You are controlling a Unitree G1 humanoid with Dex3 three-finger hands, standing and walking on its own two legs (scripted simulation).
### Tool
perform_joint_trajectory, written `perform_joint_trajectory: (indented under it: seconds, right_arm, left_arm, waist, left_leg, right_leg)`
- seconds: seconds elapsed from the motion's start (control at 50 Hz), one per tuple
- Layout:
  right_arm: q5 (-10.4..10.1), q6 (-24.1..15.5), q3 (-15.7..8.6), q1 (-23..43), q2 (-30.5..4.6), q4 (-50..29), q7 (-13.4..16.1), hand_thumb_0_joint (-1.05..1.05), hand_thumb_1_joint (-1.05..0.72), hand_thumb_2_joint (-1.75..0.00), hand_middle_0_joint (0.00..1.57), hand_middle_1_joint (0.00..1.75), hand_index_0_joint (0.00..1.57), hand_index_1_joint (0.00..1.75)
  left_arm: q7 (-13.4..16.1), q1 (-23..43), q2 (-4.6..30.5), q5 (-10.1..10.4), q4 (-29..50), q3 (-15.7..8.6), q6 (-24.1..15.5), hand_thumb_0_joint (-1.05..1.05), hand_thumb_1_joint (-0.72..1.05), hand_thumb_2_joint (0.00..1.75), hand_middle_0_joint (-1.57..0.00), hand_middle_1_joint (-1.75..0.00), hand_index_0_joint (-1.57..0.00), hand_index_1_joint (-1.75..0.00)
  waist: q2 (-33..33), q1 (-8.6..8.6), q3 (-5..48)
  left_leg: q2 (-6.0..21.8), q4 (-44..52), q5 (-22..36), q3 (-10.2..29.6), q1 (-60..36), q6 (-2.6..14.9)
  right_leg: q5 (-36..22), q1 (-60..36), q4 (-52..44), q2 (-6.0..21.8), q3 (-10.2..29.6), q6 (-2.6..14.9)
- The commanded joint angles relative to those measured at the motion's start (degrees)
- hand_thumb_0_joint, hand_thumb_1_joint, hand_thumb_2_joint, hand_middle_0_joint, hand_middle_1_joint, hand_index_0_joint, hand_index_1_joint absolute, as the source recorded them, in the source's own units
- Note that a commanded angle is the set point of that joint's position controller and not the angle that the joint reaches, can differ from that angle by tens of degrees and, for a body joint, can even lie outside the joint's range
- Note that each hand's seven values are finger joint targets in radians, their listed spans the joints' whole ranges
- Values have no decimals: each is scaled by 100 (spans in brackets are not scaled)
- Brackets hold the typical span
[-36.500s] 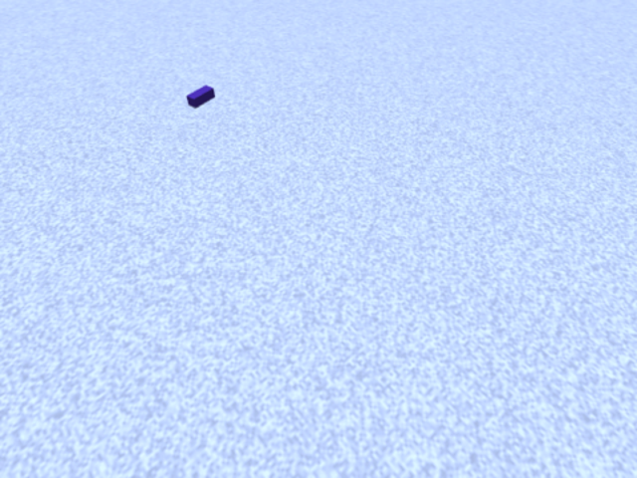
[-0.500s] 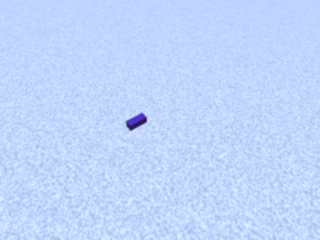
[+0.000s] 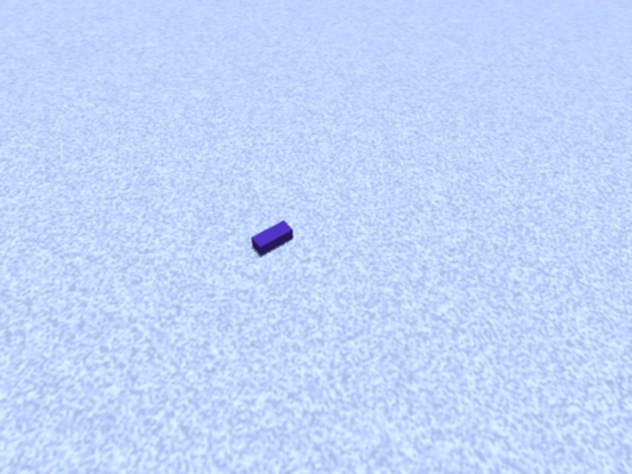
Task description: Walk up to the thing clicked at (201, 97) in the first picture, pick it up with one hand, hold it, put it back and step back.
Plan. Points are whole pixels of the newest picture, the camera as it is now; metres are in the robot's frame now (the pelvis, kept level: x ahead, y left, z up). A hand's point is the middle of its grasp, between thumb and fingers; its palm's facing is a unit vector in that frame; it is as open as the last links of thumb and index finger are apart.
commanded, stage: step back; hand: left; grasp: from above
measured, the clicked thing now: (272, 237) +1.08 +0.18 -0.74
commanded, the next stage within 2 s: stand in 0.18 s
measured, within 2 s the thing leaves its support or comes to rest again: neither
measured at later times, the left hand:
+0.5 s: hand out of the picture +0.10 +0.25 -0.14, palm faces -0.02 -0.94 -0.33, open 7.4 cm
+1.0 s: hand out of the picture +0.06 +0.25 -0.14, palm faces -0.01 -0.94 -0.35, open 7.4 cm
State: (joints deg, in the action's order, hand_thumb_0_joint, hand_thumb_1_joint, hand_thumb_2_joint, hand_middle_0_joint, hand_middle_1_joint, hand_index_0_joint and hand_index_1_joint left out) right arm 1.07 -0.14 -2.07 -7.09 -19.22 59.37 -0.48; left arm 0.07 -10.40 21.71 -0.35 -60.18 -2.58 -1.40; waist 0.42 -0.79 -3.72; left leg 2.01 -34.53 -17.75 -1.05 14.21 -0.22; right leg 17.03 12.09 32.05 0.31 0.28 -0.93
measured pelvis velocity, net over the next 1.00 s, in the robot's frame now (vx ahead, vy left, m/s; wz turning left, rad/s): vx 0.00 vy -0.01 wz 0.01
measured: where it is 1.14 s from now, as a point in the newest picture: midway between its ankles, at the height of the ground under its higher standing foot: outside the picture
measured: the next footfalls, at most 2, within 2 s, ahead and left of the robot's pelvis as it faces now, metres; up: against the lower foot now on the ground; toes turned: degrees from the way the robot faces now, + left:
none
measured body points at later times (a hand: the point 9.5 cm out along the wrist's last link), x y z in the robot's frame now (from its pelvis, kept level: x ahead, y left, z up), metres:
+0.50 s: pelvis +0.00 +0.00 +0.02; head +0.01 +0.00 +0.47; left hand +0.10 +0.30 -0.11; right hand +0.10 -0.30 -0.11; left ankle +0.01 +0.12 -0.73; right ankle +0.00 -0.13 -0.73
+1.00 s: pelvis +0.00 -0.01 +0.02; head +0.00 -0.01 +0.47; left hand +0.07 +0.30 -0.11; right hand +0.08 -0.31 -0.12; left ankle +0.01 +0.12 -0.73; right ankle +0.00 -0.13 -0.73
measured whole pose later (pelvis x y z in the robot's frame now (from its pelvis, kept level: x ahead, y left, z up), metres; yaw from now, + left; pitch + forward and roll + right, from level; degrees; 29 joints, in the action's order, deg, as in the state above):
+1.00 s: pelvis +0.00 -0.01 +0.02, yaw +1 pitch -2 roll +0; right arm 0.5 -0.6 -0.2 -5.3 -20.0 66.2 -0.6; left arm -0.5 -6.3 20.0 -0.2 -66.1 -0.1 -0.7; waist 0.9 0.2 -2.8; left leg 1.5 -18.6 -9.0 -0.8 7.4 -1.0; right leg 10.0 6.0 18.2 0.7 -0.2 -0.7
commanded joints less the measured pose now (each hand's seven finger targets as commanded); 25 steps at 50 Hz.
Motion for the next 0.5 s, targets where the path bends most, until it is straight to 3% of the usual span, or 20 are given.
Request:
perform_joint_trajectory:
  seconds: [0.0, 0.1, 0.14, 0.16, 0.22, 0.32, 0.4, 0.48]
  right_arm:
    - [-40, -169, -267, 400, -1288, -310, 105, 0, -90, -90, 20, 30, 20, 30]
    - [-50, -162, -251, 487, -1222, -163, 103, 0, -90, -90, 20, 30, 20, 30]
    - [-50, -152, -239, 610, -1207, -150, 94, 0, -90, -90, 20, 30, 20, 30]
    - [-90, -183, -164, 477, -1240, -72, 82, 0, -90, -90, 20, 30, 20, 30]
    - [-71, -218, -170, 570, -1293, 12, 83, 0, -90, -90, 20, 30, 20, 30]
    - [-71, -220, -129, 721, -1243, 96, 80, 0, -90, -90, 20, 30, 20, 30]
    - [-66, -219, -107, 783, -1249, 142, 59, 0, -90, -90, 20, 30, 20, 30]
    - [-70, -221, -83, 724, -1220, 216, 36, 0, -90, -90, 20, 30, 20, 30]
  left_arm:
    - [97, 345, 1227, 0, 357, -197, -186, 0, 90, 90, -20, -30, -20, -30]
    - [111, 526, 1176, -15, 267, -157, -148, 0, 90, 90, -20, -30, -20, -30]
    - [112, 530, 1179, -25, 231, -146, -142, 0, 90, 90, -20, -30, -20, -30]
    - [85, 659, 1008, 35, 127, -38, -125, 0, 90, 90, -20, -30, -20, -30]
    - [90, 718, 1004, 43, 77, -25, -86, 0, 90, 90, -20, -30, -20, -30]
    - [57, 861, 1023, 19, -36, -14, -66, 0, 90, 90, -20, -30, -20, -30]
    - [36, 921, 1021, -17, -125, -2, -55, 0, 90, 90, -20, -30, -20, -30]
    - [22, 944, 1062, -11, -175, 3, -92, 0, 90, 90, -20, -30, -20, -30]
  waist:
    - [112, 30, 628]
    - [-119, 39, 729]
    - [-166, 1, 677]
    - [-217, 99, 629]
    - [-62, 69, 710]
    - [35, 46, 676]
    - [93, 46, 448]
    - [13, 75, 515]
  left_leg:
    - [464, 693, 1763, 490, -321, 232]
    - [526, 865, 1976, 435, -475, 296]
    - [515, 926, 1803, 397, -486, 297]
    - [579, 1200, 2298, 656, -632, 298]
    - [631, 1306, 2717, 615, -1025, 239]
    - [611, 1667, 2133, 576, -947, 150]
    - [582, 1984, 1321, 610, -676, 121]
    - [563, 1996, 1244, 588, -808, 104]
  right_leg:
    - [-2022, -364, -465, 662, 634, 416]
    - [-2111, -544, -551, 634, 555, 371]
    - [-2071, -524, -659, 638, 562, 340]
    - [-2279, -562, -797, 634, 517, 236]
    - [-2235, -574, -959, 609, 448, 182]
    - [-1800, -813, -1284, 647, 463, 156]
    - [-1234, -780, -1487, 633, 455, 135]
    - [-1134, -697, -1612, 689, 504, 150]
